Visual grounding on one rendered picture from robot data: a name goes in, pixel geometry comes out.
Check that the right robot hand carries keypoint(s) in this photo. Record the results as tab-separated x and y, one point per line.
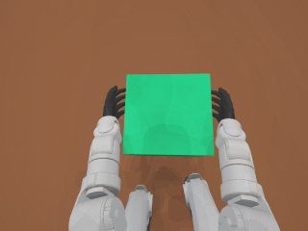
225	109

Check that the carton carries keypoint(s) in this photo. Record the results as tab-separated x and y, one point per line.
168	115

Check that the robot right upper arm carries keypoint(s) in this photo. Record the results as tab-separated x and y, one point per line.
237	217

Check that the robot right shin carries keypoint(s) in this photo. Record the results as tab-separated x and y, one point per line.
195	176

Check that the robot left forearm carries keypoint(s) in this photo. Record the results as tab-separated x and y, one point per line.
104	160

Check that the robot left thigh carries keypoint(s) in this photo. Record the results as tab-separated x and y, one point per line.
138	210

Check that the robot left upper arm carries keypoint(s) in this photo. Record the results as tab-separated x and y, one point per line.
105	213

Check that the left robot hand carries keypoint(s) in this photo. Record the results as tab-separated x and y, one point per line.
111	107

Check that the robot right forearm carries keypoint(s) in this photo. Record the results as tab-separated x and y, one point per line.
239	182

